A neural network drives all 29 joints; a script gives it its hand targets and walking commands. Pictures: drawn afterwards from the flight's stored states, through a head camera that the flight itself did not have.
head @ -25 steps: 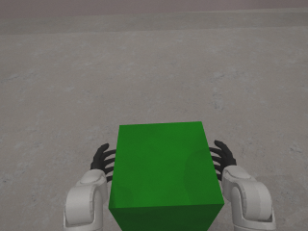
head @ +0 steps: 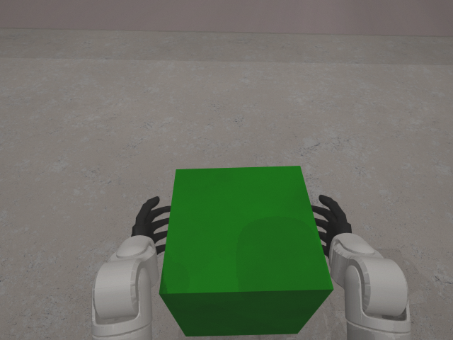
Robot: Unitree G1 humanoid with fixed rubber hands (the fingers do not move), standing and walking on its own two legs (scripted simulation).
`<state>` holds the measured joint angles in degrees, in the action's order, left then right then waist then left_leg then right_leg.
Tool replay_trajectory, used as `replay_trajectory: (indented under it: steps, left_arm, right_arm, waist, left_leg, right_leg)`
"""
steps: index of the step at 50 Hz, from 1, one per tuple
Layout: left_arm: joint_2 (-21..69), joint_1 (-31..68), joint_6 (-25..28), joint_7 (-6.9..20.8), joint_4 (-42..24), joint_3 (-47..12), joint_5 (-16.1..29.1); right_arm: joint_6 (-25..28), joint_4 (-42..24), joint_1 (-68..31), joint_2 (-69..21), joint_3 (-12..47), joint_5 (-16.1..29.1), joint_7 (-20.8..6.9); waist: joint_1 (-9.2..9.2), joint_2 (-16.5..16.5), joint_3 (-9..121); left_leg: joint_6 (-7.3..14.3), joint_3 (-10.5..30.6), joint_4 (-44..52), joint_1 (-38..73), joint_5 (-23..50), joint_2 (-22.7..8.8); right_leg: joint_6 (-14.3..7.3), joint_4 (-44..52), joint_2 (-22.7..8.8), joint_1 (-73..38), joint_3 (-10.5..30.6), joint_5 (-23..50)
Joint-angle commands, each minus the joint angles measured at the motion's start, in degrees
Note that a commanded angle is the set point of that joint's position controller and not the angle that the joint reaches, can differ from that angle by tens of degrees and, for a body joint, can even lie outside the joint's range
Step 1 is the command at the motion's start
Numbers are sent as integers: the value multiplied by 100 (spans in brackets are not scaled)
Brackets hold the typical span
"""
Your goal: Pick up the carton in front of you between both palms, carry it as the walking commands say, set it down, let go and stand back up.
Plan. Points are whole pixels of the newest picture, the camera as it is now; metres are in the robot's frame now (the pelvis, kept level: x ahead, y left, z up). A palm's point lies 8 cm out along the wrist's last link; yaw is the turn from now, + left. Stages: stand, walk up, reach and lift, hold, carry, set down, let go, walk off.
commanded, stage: carry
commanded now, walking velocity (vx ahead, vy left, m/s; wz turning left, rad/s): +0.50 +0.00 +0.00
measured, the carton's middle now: (239, 255) +0.28 -0.01 +0.00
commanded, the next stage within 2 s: none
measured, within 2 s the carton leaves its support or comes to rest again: neither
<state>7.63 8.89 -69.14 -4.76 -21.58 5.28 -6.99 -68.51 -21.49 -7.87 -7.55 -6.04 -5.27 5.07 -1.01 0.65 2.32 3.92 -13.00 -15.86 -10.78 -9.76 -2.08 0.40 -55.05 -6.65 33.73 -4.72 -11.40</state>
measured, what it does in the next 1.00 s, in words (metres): walks ahead: right foot, then left foot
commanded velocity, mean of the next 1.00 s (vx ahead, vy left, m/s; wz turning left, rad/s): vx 0.50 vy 0.00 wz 0.00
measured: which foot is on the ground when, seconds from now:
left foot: down 0.00-0.26, up 0.28-0.74, down 0.76-1.00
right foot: up 0.00-0.24, down 0.26-0.76, up 0.78-1.00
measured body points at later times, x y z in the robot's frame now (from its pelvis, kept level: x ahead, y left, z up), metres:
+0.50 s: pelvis +0.35 -0.05 +0.00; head +0.38 -0.06 +0.45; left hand +0.60 +0.12 +0.04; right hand +0.63 -0.18 +0.03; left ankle +0.34 +0.10 -0.68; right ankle +0.35 -0.12 -0.75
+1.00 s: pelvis +0.69 +0.02 +0.00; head +0.71 +0.04 +0.45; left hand +0.97 +0.17 +0.06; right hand +0.96 -0.13 +0.07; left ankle +0.68 +0.09 -0.75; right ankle +0.68 -0.13 -0.68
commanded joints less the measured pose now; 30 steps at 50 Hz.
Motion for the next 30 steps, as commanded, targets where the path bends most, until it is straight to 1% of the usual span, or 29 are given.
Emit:
replay_trajectory:
  steps: [1, 3, 5, 7, 9, 10, 11, 12, 13, 14, 15, 16, 17, 18, 19, 20, 21, 23, 25, 27, 30]
  left_arm:
    - [5290, 2444, 83, 1265, -483, -4183, 2267]
    - [5162, 2318, 10, 1258, -418, -4156, 2241]
    - [5066, 2250, -59, 1285, -322, -4146, 2241]
    - [5017, 2287, -112, 1331, -241, -4126, 2271]
    - [5006, 2376, -142, 1375, -200, -4100, 2309]
    - [5017, 2397, -147, 1393, -172, -4084, 2320]
    - [5031, 2372, -143, 1408, -126, -4063, 2323]
    - [5073, 2295, -128, 1424, -45, -4039, 2312]
    - [5094, 2241, -103, 1445, 40, -3997, 2306]
    - [5039, 2219, -68, 1478, 131, -3931, 2245]
    - [5150, 2162, 17, 1512, 289, -3957, 2281]
    - [5345, 2118, 80, 1526, 253, -3965, 2349]
    - [5539, 2159, 160, 1535, 207, -4001, 2381]
    - [5713, 2239, 237, 1541, 134, -4050, 2397]
    - [5816, 2317, 306, 1545, 57, -4095, 2410]
    - [5864, 2311, 361, 1550, -5, -4129, 2436]
    - [5878, 2264, 403, 1562, -62, -4156, 2456]
    - [5813, 2065, 454, 1601, -103, -4187, 2473]
    - [5680, 1919, 482, 1638, -142, -4212, 2486]
    - [5517, 1847, 483, 1648, -222, -4219, 2481]
    - [5197, 1872, 418, 1604, -467, -4186, 2462]
  right_arm:
    - [-12, -557, -2553, -5127, 4032, 2379, -1567]
    - [-70, -468, -2383, -4966, 3964, 2301, -1552]
    - [-119, -344, -2267, -4865, 3907, 2209, -1540]
    - [-150, -232, -2257, -4837, 3871, 2136, -1533]
    - [-162, -150, -2283, -4856, 3874, 2093, -1523]
    - [-162, -129, -2329, -4884, 3888, 2084, -1521]
    - [-160, -120, -2378, -4904, 3906, 2088, -1522]
    - [-158, -117, -2433, -4927, 3934, 2101, -1523]
    - [-148, -95, -2443, -4937, 3973, 2104, -1523]
    - [-151, -128, -2518, -5012, 4055, 2137, -1519]
    - [-125, -257, -2549, -5016, 4117, 2146, -1528]
    - [-58, -157, -2652, -5161, 4167, 2158, -1539]
    - [22, -154, -2706, -5358, 4213, 2210, -1547]
    - [106, -154, -2730, -5550, 4272, 2246, -1552]
    - [180, -182, -2701, -5674, 4316, 2258, -1550]
    - [247, -183, -2630, -5754, 4353, 2251, -1538]
    - [311, -167, -2501, -5814, 4376, 2224, -1517]
    - [416, -142, -2200, -5848, 4402, 2130, -1467]
    - [473, -159, -2037, -5793, 4421, 2049, -1424]
    - [481, -247, -1983, -5678, 4443, 2029, -1396]
    - [402, -550, -2110, -5384, 4471, 2104, -1368]
  waist:
    - [14, -820, 1452]
    - [9, -805, 1260]
    - [-4, -819, 1036]
    - [-11, -883, 764]
    - [-21, -986, 611]
    - [0, -1040, 666]
    - [43, -1117, 860]
    - [144, -1015, 1137]
    - [235, -672, 1523]
    - [286, 429, 2150]
    - [247, 1731, 2427]
    - [247, 1439, 2245]
    - [239, 1071, 2255]
    - [212, 480, 2146]
    - [175, 284, 2059]
    - [160, 352, 2088]
    - [158, 455, 2075]
    - [168, 555, 1942]
    - [170, 619, 1693]
    - [175, 646, 1436]
    - [192, 690, 1086]
  left_leg:
    - [359, 1022, 768, 1749, 1175, -1374]
    - [327, 792, 722, 1846, 1569, -1260]
    - [284, 602, 679, 1880, 1925, -1183]
    - [242, 463, 653, 1855, 2186, -1146]
    - [166, 381, 586, 1897, 2556, -1179]
    - [97, 288, 358, 1928, 3045, -1176]
    - [11, 165, -95, 1949, 3626, -1149]
    - [-130, -98, -912, 1754, 3898, -999]
    - [-272, -167, -2038, 1087, 3336, -788]
    - [-481, 69, -3701, -491, 1576, -508]
    - [-599, 502, -5133, -2058, -1474, 331]
    - [-428, 1201, -5865, -2454, -1677, 96]
    - [-268, 1329, -5996, -2553, -1497, -179]
    - [-190, 1370, -5708, -2536, -1168, -415]
    - [-197, 1378, -5292, -2351, -859, -575]
    - [-222, 1299, -4958, -2160, -660, -605]
    - [-255, 1169, -4717, -2112, -540, -553]
    - [-353, 976, -4086, -2235, -407, -522]
    - [-469, 777, -3440, -2464, -204, -502]
    - [-531, 608, -2797, -2570, 145, -468]
    - [-512, 386, -2041, -2535, 575, -360]
  right_leg:
    - [105, 760, -63, 610, -168, 470]
    - [117, 1343, 8, 612, -318, 738]
    - [80, 1893, 116, 479, -488, 951]
    - [-20, 2342, 229, 312, -678, 1105]
    - [-145, 2696, 277, -18, -729, 1249]
    - [-209, 2811, 337, -368, -771, 1251]
    - [-244, 2851, 484, -903, -879, 1118]
    - [-243, 3056, 713, -1778, -1130, 985]
    - [-238, 3084, 646, -3019, -1028, 555]
    - [-692, 3165, -902, -4592, 1057, -189]
    - [-1371, 4032, -1911, -5386, 3338, -315]
    - [-1381, 4209, -1821, -5099, 3128, 526]
    - [-1247, 4012, -1639, -4881, 2438, 1271]
    - [-1073, 3939, -1513, -4530, 1885, 1775]
    - [-930, 4045, -1400, -4135, 1467, 1757]
    - [-819, 4195, -1279, -3936, 1160, 1465]
    - [-797, 4289, -1207, -3859, 944, 1331]
    - [-833, 4459, -1119, -3827, 611, 1125]
    - [-877, 4589, -1041, -3863, 365, 1198]
    - [-831, 4614, -895, -3913, 113, 1394]
    - [-763, 4584, -785, -3966, -138, 1799]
